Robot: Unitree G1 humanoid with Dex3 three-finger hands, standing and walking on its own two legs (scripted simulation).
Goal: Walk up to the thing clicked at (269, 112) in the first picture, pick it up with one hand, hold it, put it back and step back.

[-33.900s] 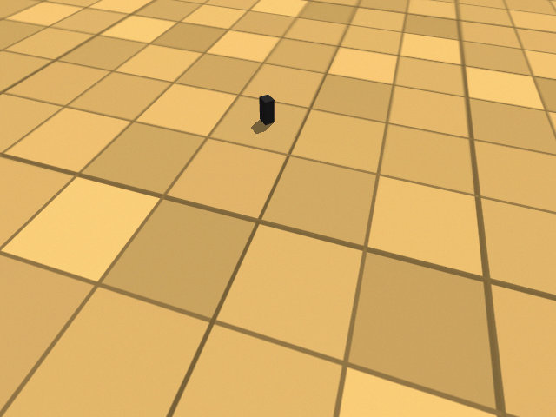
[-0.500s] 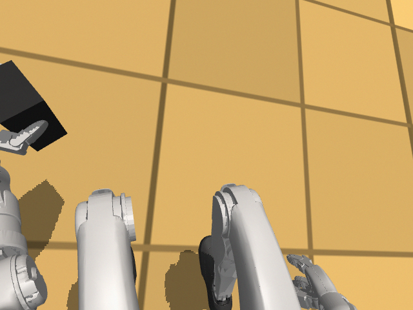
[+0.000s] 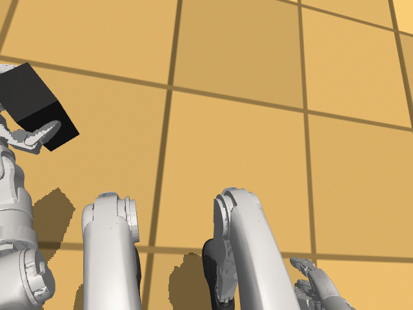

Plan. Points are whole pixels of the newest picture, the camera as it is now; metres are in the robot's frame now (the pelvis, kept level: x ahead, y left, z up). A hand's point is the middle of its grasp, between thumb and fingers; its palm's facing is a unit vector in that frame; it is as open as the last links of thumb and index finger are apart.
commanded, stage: settle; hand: left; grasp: from the side
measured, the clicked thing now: (40, 113) +0.46 +0.29 -0.08
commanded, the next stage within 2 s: lift in 0.04 s
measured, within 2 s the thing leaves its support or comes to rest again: neither
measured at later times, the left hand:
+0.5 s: hand (13, 102) +0.44 +0.29 +0.00, palm faces +0.31 -0.95 -0.05, open 11.2 cm
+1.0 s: hand out of the picture +0.40 +0.28 +0.16, palm faces +0.32 -0.95 -0.06, open 11.2 cm
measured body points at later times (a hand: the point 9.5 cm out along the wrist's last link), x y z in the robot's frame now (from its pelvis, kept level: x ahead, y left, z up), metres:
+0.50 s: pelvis +0.00 +0.00 +0.03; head +0.20 +0.07 +0.42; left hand +0.42 +0.34 +0.01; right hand +0.13 -0.26 -0.09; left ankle +0.08 +0.13 -0.34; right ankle +0.09 -0.11 -0.34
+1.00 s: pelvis +0.02 +0.00 +0.15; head +0.18 +0.06 +0.57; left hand +0.38 +0.33 +0.17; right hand +0.19 -0.23 +0.03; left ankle +0.08 +0.13 -0.34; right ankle +0.09 -0.11 -0.34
